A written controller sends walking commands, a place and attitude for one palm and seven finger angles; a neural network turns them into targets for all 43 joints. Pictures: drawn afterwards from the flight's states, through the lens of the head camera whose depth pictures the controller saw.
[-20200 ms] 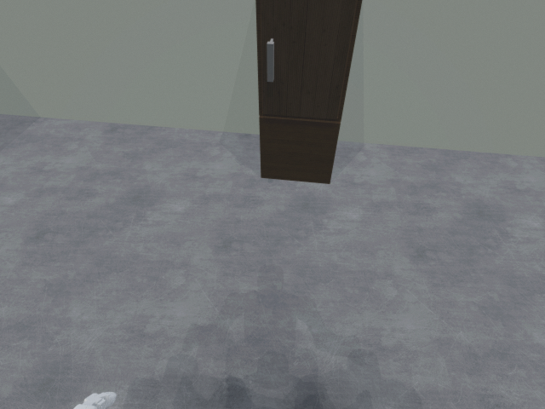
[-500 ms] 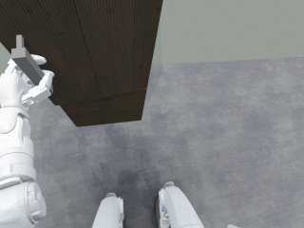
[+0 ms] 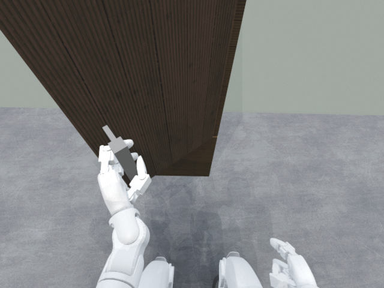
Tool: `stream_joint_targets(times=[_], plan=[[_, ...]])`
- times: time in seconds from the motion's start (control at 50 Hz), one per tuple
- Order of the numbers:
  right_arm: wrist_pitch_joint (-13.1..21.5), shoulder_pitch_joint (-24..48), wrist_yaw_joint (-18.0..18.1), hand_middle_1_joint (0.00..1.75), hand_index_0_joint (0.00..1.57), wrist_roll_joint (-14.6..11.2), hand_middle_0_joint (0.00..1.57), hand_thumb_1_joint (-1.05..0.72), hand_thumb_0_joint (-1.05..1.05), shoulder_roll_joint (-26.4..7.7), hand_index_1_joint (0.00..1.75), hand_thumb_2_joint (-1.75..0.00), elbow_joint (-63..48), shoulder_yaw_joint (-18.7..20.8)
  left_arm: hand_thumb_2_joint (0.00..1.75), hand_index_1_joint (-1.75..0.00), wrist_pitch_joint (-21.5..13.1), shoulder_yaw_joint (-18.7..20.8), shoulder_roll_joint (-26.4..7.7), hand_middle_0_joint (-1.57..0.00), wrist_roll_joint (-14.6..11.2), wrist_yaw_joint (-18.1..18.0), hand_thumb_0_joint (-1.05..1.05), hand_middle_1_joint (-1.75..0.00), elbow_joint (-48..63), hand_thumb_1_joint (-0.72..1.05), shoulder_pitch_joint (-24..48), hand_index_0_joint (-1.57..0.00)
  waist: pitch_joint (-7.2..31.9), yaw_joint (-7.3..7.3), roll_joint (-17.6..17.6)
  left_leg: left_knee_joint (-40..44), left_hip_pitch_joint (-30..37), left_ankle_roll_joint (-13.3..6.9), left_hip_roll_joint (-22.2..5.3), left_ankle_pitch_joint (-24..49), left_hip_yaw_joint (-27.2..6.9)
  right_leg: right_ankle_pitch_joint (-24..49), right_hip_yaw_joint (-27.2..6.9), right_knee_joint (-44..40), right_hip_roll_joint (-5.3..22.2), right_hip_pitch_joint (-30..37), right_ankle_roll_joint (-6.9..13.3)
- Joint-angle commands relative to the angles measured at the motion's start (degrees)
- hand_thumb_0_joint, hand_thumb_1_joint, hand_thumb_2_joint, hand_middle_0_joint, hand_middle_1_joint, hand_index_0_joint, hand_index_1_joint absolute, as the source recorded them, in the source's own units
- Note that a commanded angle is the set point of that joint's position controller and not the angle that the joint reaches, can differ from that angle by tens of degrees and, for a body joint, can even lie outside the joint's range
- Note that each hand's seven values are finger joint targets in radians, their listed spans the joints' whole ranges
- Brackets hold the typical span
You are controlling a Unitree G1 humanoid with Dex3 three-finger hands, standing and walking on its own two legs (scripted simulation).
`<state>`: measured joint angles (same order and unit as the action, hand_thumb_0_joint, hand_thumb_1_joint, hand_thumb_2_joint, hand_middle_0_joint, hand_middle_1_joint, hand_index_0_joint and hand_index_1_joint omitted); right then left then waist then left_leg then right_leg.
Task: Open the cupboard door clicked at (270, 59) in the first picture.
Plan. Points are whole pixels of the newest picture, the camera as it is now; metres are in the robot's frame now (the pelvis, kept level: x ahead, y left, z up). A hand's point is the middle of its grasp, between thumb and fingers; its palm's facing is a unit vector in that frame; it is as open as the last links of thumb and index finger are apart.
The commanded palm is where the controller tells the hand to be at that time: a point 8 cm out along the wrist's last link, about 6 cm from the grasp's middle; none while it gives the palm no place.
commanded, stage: pull the door open along its arc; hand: left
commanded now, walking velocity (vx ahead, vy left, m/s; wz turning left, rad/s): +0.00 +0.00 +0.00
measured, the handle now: (122, 155) +0.37 +0.17 +0.02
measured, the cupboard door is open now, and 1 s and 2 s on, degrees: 38 53 55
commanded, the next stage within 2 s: open thumb and fingers to let go in 0.16 s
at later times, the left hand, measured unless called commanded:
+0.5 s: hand (173, 195) +0.29 +0.06 +0.02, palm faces +0.45 -0.89 -0.04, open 7.2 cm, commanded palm +0.24 +0.10 +0.01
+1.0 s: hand (171, 198) +0.29 +0.06 +0.02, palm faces +0.42 -0.91 -0.02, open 14.8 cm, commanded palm +0.24 +0.10 +0.01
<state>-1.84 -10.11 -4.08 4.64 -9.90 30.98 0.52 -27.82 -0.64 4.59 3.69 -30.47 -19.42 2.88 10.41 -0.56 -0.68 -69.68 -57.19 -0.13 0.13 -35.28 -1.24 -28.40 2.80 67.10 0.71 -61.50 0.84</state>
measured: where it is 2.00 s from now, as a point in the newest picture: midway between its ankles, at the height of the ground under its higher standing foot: outside the picture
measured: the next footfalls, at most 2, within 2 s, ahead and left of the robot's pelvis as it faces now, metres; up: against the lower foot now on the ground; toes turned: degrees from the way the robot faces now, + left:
none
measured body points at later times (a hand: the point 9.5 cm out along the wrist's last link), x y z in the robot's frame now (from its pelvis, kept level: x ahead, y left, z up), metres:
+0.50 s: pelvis -0.02 -0.04 -0.01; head +0.08 -0.05 +0.43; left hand +0.26 +0.10 +0.02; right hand +0.18 -0.25 -0.12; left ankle -0.02 +0.11 -0.64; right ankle +0.03 -0.12 -0.64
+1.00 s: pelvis -0.03 -0.02 -0.01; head +0.06 -0.03 +0.43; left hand +0.26 +0.11 +0.02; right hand +0.15 -0.24 -0.12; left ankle -0.02 +0.11 -0.64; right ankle +0.03 -0.12 -0.64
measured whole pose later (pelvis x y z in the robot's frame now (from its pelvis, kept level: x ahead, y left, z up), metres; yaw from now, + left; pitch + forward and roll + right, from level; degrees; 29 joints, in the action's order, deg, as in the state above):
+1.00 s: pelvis -0.03 -0.02 -0.01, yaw +2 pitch +20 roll +0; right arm 4.8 -9.6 -0.1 5.9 -10.4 35.8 1.2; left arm -26.8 -8.9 6.8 8.3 -35.9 -21.2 1.1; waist 9.9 -0.9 -0.8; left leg -70.9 -57.3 2.0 0.6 -33.2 -3.0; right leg -27.6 4.5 69.5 1.4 -61.6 3.0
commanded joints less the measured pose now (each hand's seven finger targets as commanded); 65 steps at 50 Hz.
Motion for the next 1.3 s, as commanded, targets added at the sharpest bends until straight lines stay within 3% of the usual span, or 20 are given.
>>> stream_joint_targets(times=[0.0, 0.08, 0.14, 0.22, 0.24, 0.3, 0.38, 0.42, 0.48, 0.58, 0.64, 0.68, 0.86, 0.94, 1.04, 1.16, 1.18, 1.2, 1.22, 1.28], plan=[[3.6, -1.4, 1.2, 0.30, 0.20, 0.0, 0.20, -0.90, 0.00, -6.4, 0.30, -0.90, -5.9, 3.0, 0.90, -1.35, -3.7, -9.3, 3.4, -0.40, 4.9, -1.1, 0.00, -1.35, 14.2, 0.90, 1.6, -0.40, 21.4, -1.65, 2.6, 9.3, 8.4, 0.6, 0.7, 24.8, 0.9, 24.1, 0.2, -7.2, -0.8, 22.7, 1.3], [5.5, 0.8, 1.9, 0.30, 0.20, 0.1, 0.20, -0.90, 0.00, -5.2, 0.30, -0.90, -6.3, 2.3, 0.90, -1.35, -2.8, -13.8, 6.6, -0.40, 5.6, -1.7, 0.00, -1.35, 17.8, 0.90, -4.5, -0.40, 20.6, -1.22, 2.2, 9.3, 8.1, 0.5, 1.1, 23.3, 0.8, 23.3, 0.0, -8.0, -0.5, 23.5, 1.5], [6.6, 2.2, 2.2, 0.30, 0.20, 0.4, 0.20, -0.90, 0.00, -4.4, 0.30, -0.90, -5.9, 1.7, 0.90, -1.35, -1.6, -13.6, 6.6, -0.40, 6.3, -2.4, 0.00, -1.35, 17.6, 0.90, -9.4, -0.40, 18.6, -0.45, 3.7, 9.1, 6.3, 0.6, 1.5, 21.3, 0.7, 23.2, -0.7, -8.5, 0.0, 24.1, 1.3], [7.5, 3.6, 3.0, 0.30, 0.20, 0.6, 0.20, -0.90, 0.00, -4.2, 0.30, -0.90, -4.5, 1.3, 0.90, -1.35, -0.8, -11.9, 5.4, -0.40, 7.6, -4.9, 0.00, -1.35, 15.3, 0.90, -1.2, -0.40, 15.1, -1.22, 2.7, 7.9, 4.2, 0.6, 1.8, 17.2, 0.3, 17.4, -1.9, -9.2, 0.5, 20.7, 1.2], [7.6, 3.4, 3.4, 0.30, 0.20, 0.7, 0.20, -0.90, 0.00, -4.5, 0.30, -0.90, -3.6, 1.3, 0.90, -1.35, -1.1, -9.9, 3.6, -0.40, 7.5, -5.8, 0.00, -1.35, 14.6, 0.90, 4.9, -0.40, 14.4, -1.98, 3.1, 7.1, 3.2, 0.6, 1.8, 16.1, 0.1, 16.0, -2.4, -9.1, 0.7, 19.5, 1.0], [8.0, 3.8, 3.8, 0.30, 0.20, 0.8, 0.20, -0.90, 0.00, -4.3, 0.30, -0.90, -3.3, 1.5, 0.81, -1.33, -1.3, -8.3, 3.3, -0.38, 7.0, -6.1, 0.00, -1.33, 12.2, 0.69, 4.5, -0.38, 16.8, -1.08, 4.3, 6.4, 2.0, 0.6, 2.2, 15.1, 0.5, 14.7, -3.8, -9.6, 1.1, 21.5, 0.7], [8.4, 2.9, 4.1, 0.30, 0.20, 0.6, 0.20, -0.90, 0.00, -4.5, 0.30, -0.90, -3.4, 2.0, 0.69, -1.30, -1.6, -8.6, 3.4, -0.36, 5.7, -5.2, 0.00, -1.30, 12.9, 0.41, 4.9, -0.36, 20.7, -1.35, 6.4, 5.7, 1.4, 0.6, 2.3, 15.2, 0.8, 17.4, -5.8, -10.4, 1.9, 25.5, -0.1], [8.3, 2.9, 4.3, 0.30, 0.20, 0.4, 0.20, -0.90, 0.00, -4.5, 0.30, -0.90, -3.5, 2.1, 0.63, -1.28, -1.5, -8.1, 2.9, -0.35, 5.0, -4.6, 0.00, -1.28, 12.8, 0.27, 4.0, -0.35, 20.4, -1.05, 6.9, 5.7, 0.6, 0.7, 2.4, 14.3, 0.9, 17.0, -6.9, -11.2, 2.5, 26.8, -0.4], [8.5, 3.3, 4.7, 0.30, 0.20, 0.3, 0.20, -0.90, 0.00, -4.7, 0.30, -0.90, -3.5, 2.0, 0.54, -1.26, -1.5, -7.9, 2.2, -0.34, 4.7, -4.1, 0.00, -1.26, 12.2, 0.06, 6.4, -0.34, 18.5, -1.85, 9.3, 5.2, -1.7, 0.5, 2.4, 11.6, 0.6, 12.2, -8.8, -13.0, 3.1, 26.6, -0.8], [8.7, 3.5, 4.9, 0.30, 0.20, 0.1, 0.20, -0.90, 0.00, -4.9, 0.30, -0.90, -3.4, 2.0, 0.39, -1.22, -1.9, -6.7, 1.4, -0.32, 3.8, -3.6, 0.00, -1.22, 11.1, -0.29, 6.7, -0.32, 17.4, -1.57, 8.6, 5.1, -2.5, 0.4, 2.5, 9.7, 0.7, 7.4, -9.6, -14.0, 3.3, 25.8, -0.7], [9.0, 3.0, 4.7, 0.30, 0.20, 0.2, 0.20, -0.90, 0.00, -5.1, 0.30, -0.90, -3.2, 2.2, 0.30, -1.20, -2.3, -7.1, 2.0, -0.30, 3.7, -3.7, 0.00, -1.20, 11.1, -0.50, 6.6, -0.30, 18.3, -1.29, 7.5, 5.6, -1.2, 0.4, 2.4, 11.0, 0.7, 9.0, -8.4, -13.0, 2.9, 25.3, -0.4], [9.0, 2.6, 4.5, 0.30, 0.20, 0.2, 0.20, -0.90, 0.00, -5.2, 0.30, -0.90, -3.3, 2.3, 0.30, -1.20, -2.2, -7.4, 2.3, -0.30, 4.0, -3.8, 0.00, -1.20, 11.2, -0.50, 5.4, -0.30, 18.6, -1.02, 6.4, 6.1, 0.0, 0.4, 2.3, 12.4, 0.8, 10.9, -7.0, -12.1, 2.4, 24.7, 0.0], [9.4, 2.5, 4.3, 0.30, 0.20, 0.7, 0.20, -0.90, 0.00, -5.3, 0.30, -0.90, -2.9, 2.2, 0.30, -0.75, -2.5, -9.0, 3.8, -0.22, 5.6, -5.5, 0.00, -0.75, 10.2, -0.50, 10.0, -0.22, 16.3, -1.66, 5.3, 7.2, 1.3, 0.2, 2.2, 10.9, 0.7, 7.1, -4.2, -11.1, 1.4, 20.3, 0.5], [9.5, 2.4, 4.2, 0.30, 0.20, 1.0, 0.20, -0.90, 0.00, -5.5, 0.30, -0.90, -2.9, 2.3, 0.30, -0.55, -2.5, -9.4, 4.3, -0.19, 5.9, -6.0, 0.00, -0.55, 10.7, -0.50, 10.2, -0.19, 18.7, -1.43, 4.1, 7.3, 3.0, 0.2, 2.1, 12.8, 0.7, 9.6, -2.8, -9.7, 0.9, 19.9, 0.7], [9.3, 2.9, 4.0, 0.30, 0.20, 0.9, 0.20, -0.90, 0.00, -5.6, 0.30, -0.90, -3.2, 2.1, 0.30, -0.30, -1.6, -9.9, 5.2, -0.15, 6.4, -6.6, 0.00, -0.30, 10.3, -0.50, 10.6, -0.15, 17.8, -1.31, 3.8, 8.1, 3.9, 0.3, 1.9, 12.9, 0.3, 8.9, -1.3, -9.0, 0.4, 18.3, 1.1], [9.0, 3.5, 4.0, 0.30, 0.20, 1.1, 0.20, -0.90, 0.00, -5.5, 0.30, -0.90, -2.9, 1.8, 0.30, -0.30, -0.9, -10.0, 6.1, -0.15, 6.4, -7.6, 0.00, -0.30, 9.3, -0.50, 13.0, -0.15, 17.6, -1.31, 4.5, 8.4, 4.1, 0.3, 1.9, 11.9, -0.2, 6.4, -0.6, -8.8, 0.1, 16.8, 1.2], [8.9, 0.2, 3.9, 0.30, 0.20, 1.2, 0.20, -0.90, 0.00, -7.6, 0.30, -0.90, -2.7, 1.8, 0.30, -0.30, -2.8, -21.8, 0.4, -0.15, 12.7, 3.5, 0.00, -0.30, 10.7, -0.50, 12.0, -0.15, 15.0, -6.40, 6.0, 6.3, 4.2, -0.6, 1.6, 11.7, 0.2, 10.2, -1.7, -8.0, 0.9, 15.1, 0.9], [8.7, -0.3, 4.0, 0.30, 0.20, 0.5, 0.20, -0.90, 0.00, -7.6, 0.30, -0.90, -4.0, 2.4, 0.30, -0.30, -5.1, -16.7, -4.3, -0.15, 10.5, 9.3, 0.00, -0.30, 15.7, -0.50, 15.5, -0.15, 20.7, -4.23, 2.4, 5.9, 4.7, -0.8, 1.9, 12.6, 0.3, 12.6, -2.5, -6.9, 1.5, 18.1, 1.4], [8.3, 0.0, 4.2, 0.30, 0.20, 0.2, 0.20, -0.90, 0.00, -7.6, 0.30, -0.90, -4.4, 2.4, 0.30, -0.30, -6.0, -16.3, -5.7, -0.15, 9.8, 13.1, 0.00, -0.30, 15.5, -0.50, 14.3, -0.15, 22.0, -2.96, 1.9, 6.1, 4.9, -0.8, 2.2, 12.9, 0.3, 13.9, -2.9, -6.4, 1.5, 19.8, 1.7], [9.1, 0.3, 4.4, 0.30, 0.20, -1.4, 0.20, -0.90, 0.00, -7.9, 0.30, -0.90, -6.5, 1.9, 0.30, -0.30, -6.5, -19.7, -3.6, -0.15, 4.0, 24.3, 0.00, -0.30, 17.2, -0.50, 14.4, -0.15, 18.8, -4.68, 1.7, 6.0, 4.3, -1.1, 2.3, 9.8, -0.1, 10.4, -3.1, -7.2, 1.5, 18.3, 1.6]])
